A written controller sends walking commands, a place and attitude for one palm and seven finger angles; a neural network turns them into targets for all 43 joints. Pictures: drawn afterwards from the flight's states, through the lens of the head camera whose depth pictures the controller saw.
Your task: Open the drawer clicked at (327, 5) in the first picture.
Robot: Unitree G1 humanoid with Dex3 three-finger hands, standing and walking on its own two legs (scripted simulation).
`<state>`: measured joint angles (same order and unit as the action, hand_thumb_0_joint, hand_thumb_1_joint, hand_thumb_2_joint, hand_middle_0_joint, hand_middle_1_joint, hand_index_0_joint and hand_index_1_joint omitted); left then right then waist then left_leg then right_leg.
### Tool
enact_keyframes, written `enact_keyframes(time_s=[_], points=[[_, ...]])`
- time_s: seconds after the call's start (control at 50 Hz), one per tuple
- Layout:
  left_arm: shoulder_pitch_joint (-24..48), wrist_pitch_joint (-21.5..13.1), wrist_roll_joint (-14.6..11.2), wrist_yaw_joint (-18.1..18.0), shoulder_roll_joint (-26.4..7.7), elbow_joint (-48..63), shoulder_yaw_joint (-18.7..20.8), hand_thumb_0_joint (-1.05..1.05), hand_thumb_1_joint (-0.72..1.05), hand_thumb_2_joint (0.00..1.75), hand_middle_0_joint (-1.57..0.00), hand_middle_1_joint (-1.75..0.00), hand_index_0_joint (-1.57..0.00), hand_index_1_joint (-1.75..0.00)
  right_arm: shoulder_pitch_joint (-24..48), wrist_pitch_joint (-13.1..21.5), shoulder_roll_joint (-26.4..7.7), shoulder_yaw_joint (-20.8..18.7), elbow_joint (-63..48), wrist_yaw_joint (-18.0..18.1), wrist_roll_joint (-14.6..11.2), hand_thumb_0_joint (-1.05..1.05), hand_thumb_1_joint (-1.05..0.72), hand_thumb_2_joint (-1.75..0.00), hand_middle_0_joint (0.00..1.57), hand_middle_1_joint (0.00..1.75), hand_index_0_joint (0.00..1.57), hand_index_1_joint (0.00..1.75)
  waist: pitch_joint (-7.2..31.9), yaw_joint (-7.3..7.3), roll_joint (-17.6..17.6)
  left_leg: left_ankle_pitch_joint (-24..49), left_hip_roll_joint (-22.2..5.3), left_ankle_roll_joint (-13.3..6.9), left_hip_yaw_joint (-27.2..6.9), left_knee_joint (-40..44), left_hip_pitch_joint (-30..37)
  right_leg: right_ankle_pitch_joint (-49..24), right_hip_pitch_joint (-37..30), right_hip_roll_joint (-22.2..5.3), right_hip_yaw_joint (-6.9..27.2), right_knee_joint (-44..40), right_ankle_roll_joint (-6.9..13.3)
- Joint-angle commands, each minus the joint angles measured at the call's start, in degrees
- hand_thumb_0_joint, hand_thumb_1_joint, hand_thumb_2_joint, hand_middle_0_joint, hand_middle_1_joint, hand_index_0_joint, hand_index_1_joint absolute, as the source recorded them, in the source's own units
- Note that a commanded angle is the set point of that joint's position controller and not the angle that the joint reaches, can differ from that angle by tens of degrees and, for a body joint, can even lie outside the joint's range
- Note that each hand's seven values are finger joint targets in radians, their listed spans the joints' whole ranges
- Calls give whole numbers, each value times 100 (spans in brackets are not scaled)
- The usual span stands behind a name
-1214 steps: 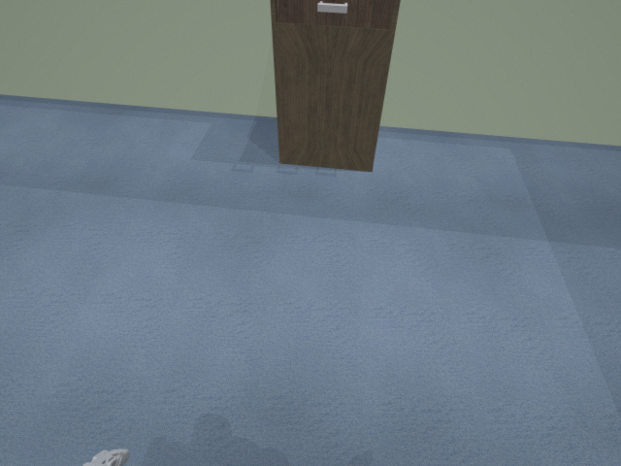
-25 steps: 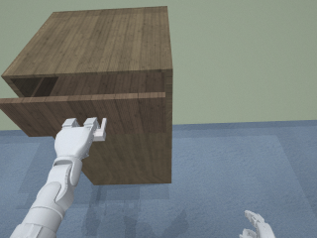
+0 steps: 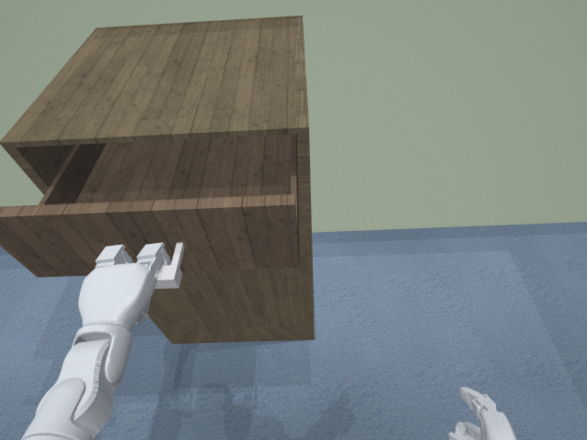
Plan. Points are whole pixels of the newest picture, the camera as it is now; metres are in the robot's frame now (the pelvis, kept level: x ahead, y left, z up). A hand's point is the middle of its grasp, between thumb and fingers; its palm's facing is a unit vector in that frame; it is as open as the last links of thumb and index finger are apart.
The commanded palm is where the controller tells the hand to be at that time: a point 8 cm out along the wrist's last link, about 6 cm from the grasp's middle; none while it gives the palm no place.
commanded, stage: pull the drawer open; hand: left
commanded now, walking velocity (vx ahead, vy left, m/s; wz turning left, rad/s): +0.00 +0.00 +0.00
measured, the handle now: (143, 264) +0.34 +0.26 +0.04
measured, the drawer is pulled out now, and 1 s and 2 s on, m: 0.15 0.28 0.30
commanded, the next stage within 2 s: open the thumb to release the handle in 1.38 s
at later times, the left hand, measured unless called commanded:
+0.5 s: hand (126, 351) +0.22 +0.24 +0.02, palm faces +0.01 -0.08 -1.00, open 5.9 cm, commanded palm +0.19 +0.26 +0.08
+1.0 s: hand (109, 407) +0.16 +0.24 +0.02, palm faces -0.01 -0.09 -1.00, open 6.0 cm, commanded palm +0.13 +0.25 +0.08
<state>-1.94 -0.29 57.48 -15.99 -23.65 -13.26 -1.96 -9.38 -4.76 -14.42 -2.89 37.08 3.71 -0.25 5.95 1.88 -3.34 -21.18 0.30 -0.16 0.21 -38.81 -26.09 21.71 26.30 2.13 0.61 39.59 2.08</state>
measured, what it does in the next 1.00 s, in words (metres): stands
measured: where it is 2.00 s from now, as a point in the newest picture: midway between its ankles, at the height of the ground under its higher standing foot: outside the picture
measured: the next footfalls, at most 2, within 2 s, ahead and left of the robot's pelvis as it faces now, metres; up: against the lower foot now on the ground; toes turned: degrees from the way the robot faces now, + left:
none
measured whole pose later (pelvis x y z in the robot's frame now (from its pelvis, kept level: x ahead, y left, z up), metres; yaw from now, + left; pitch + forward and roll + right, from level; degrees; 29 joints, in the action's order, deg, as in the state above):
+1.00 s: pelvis -0.01 +0.00 -0.01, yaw -1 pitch +7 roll +1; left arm -34.2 -1.5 57.6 -21.4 -23.2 12.8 -1.7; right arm -5.8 -5.0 -13.6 -1.5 33.8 0.3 1.9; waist 5.6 4.6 -3.2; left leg -23.3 0.2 -0.2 0.8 -43.0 -26.3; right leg 23.7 26.8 2.3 1.1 43.9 2.0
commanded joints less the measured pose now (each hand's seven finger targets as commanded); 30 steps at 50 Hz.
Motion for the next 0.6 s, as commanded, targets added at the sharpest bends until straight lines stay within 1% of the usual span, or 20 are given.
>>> enact_keyframes(time_s=[0.0, 0.02, 0.04, 0.06, 0.08, 0.1, 0.14, 0.18, 0.2, 0.24, 0.26, 0.28, 0.32, 0.38, 0.4, 0.44, 0.48, 0.5, 0.52, 0.58], points=[[428, 113, -85, -363, -1182, 1437, 892, 0, 90, 90, -40, -135, -40, -135, 678, 318, -579, -148, -943, 7, 13, 0, -90, -90, 20, 30, 20, 30, 1539, 257, 152, 2116, 222, -149, 132, 242, 603, -2713, -1023, -46, 34, -390, -6], [433, 107, -79, -388, -1231, 1548, 935, 0, 90, 90, -40, -135, -40, -135, 689, 326, -572, -144, -931, 0, 11, 0, -90, -90, 20, 30, 20, 30, 1498, 241, 181, 2141, 209, -152, 119, 230, 621, -2729, -970, -40, 39, -365, -3], [222, 133, -107, -400, -1134, 1597, 883, 0, 90, 90, -40, -135, -40, -135, 721, 337, -562, -143, -967, -2, 19, 0, -90, -90, 20, 30, 20, 30, 1473, 266, 233, 2103, 216, -156, 126, 234, 597, -2742, -993, -45, 36, -373, -18], [228, 141, -86, -419, -1153, 1651, 892, 0, 90, 90, -40, -135, -40, -135, 760, 345, -565, -135, -946, -13, 15, 0, -90, -90, 20, 30, 20, 30, 1376, 225, 245, 2099, 207, -149, 116, 230, 594, -2730, -907, -37, 33, -370, -16], [142, 139, -92, -429, -1035, 1791, 800, 0, 90, 90, -40, -135, -40, -135, 782, 361, -553, -134, -983, -32, 22, 0, -90, -90, 20, 30, 20, 30, 1363, 236, 167, 2129, 204, -146, 113, 228, 632, -2696, -876, -40, 3, -359, -12], [23, 151, -109, -437, -1060, 1836, 864, 0, 90, 90, -40, -135, -40, -135, 819, 362, -567, -134, -994, -35, 28, 0, -90, -90, 20, 30, 20, 30, 1330, 234, 275, 2177, 190, -147, 106, 227, 644, -2719, -891, -33, 1, -373, -9], [-195, 170, -97, -465, -1069, 1963, 889, 0, 90, 90, -40, -135, -40, -135, 866, 378, -541, -118, -1001, -45, 35, 0, -90, -90, 20, 30, 20, 30, 1303, 269, 193, 2156, 192, -144, 106, 218, 685, -2691, -844, -32, 11, -360, -7], [-330, 189, -95, -486, -1139, 2051, 980, 0, 90, 90, -40, -135, -40, -135, 902, 392, -535, -101, -1016, -42, 48, 0, -90, -90, 20, 30, 20, 30, 1290, 284, 366, 2046, 201, -140, 110, 219, 627, -2710, -896, -51, 33, -367, -26], [-426, 193, -83, -494, -1219, 2139, 1092, 0, 90, 90, -40, -135, -40, -135, 956, 371, -553, -95, -1033, -39, 51, 0, -90, -90, 20, 30, 20, 30, 1266, 324, 282, 2102, 199, -120, 87, 247, 637, -2659, -904, -34, 42, -363, 8], [-502, 200, -41, -521, -968, 2292, 858, 0, 90, 90, -40, -135, -40, -135, 993, 384, -499, -82, -1047, -71, 58, 0, -90, -90, 20, 30, 20, 30, 1183, 287, 111, 2107, 177, -119, 77, 221, 750, -2500, -709, -25, 13, -344, 9], [-534, 214, -54, -531, -911, 2350, 809, 0, 90, 90, -40, -135, -40, -135, 993, 395, -496, -69, -1049, -80, 64, 0, -90, -90, 20, 30, 20, 30, 1177, 275, 141, 2061, 176, -118, 77, 225, 751, -2432, -704, -32, -30, -353, 1], [-478, 227, -23, -542, -994, 2282, 867, 0, 90, 90, -40, -135, -40, -135, 1005, 390, -497, -62, -1020, -73, 65, 0, -90, -90, 20, 30, 20, 30, 1072, 255, 242, 1993, 171, -118, 61, 219, 725, -2333, -622, -13, -29, -362, 1], [-581, 245, 3, -553, -1065, 2365, 955, 0, 90, 90, -40, -135, -40, -135, 1048, 373, -491, -46, -1041, -66, 77, 0, -90, -90, 20, 30, 20, 30, 1052, 298, 181, 1990, 175, -113, 51, 230, 740, -2293, -634, -16, -1, -372, 14], [-490, 267, 41, -563, -820, 2486, 691, 0, 90, 90, -40, -135, -40, -135, 1076, 377, -459, -33, -1048, -79, 89, 0, -90, -90, 20, 30, 20, 30, 1037, 254, 95, 1889, 163, -107, 43, 225, 819, -2051, -493, -4, -54, -375, 16], [-483, 267, 33, -562, -895, 2514, 767, 0, 90, 90, -40, -135, -40, -135, 1068, 374, -468, -27, -1033, -73, 92, 0, -90, -90, 20, 30, 20, 30, 1051, 253, 98, 1925, 154, -94, 26, 241, 838, -2031, -527, 2, -55, -383, 30], [-818, 287, 31, -569, -966, 2573, 860, 0, 90, 90, -40, -135, -40, -135, 1089, 377, -440, -21, -1047, -73, 105, 0, -90, -90, 20, 30, 20, 30, 1171, 346, 109, 1947, 168, -97, 32, 222, 857, -2139, -636, -4, -27, -362, 29], [-972, 316, 6, -537, -921, 2591, 832, 0, 90, 90, -40, -135, -40, -135, 1145, 363, -433, 8, -1084, -70, 96, 0, -90, -90, 20, 30, 20, 30, 1040, 341, 310, 1863, 186, -99, 26, 221, 739, -2207, -656, -17, -5, -374, 6], [-975, 304, -5, -527, -979, 2648, 911, 0, 90, 90, -40, -135, -40, -135, 1170, 352, -447, 5, -1073, -61, 108, 0, -90, -90, 20, 30, 20, 30, 1087, 354, 297, 1908, 174, -92, 30, 241, 769, -2261, -710, -18, 15, -386, 17], [-1136, 300, -7, -525, -924, 2756, 868, 0, 90, 90, -40, -135, -40, -135, 1188, 363, -423, 14, -1115, -72, 112, 0, -90, -90, 20, 30, 20, 30, 1074, 388, 185, 1885, 172, -94, 35, 246, 790, -2205, -687, -31, 16, -377, 13], [-1467, 294, -40, -528, -826, 2949, 807, 0, 90, 90, -40, -135, -40, -135, 1190, 375, -398, 24, -1142, -104, 120, 0, -90, -90, 20, 30, 20, 30, 1039, 398, 137, 1928, 170, -95, 40, 226, 824, -2268, -688, -32, 13, -379, 15]])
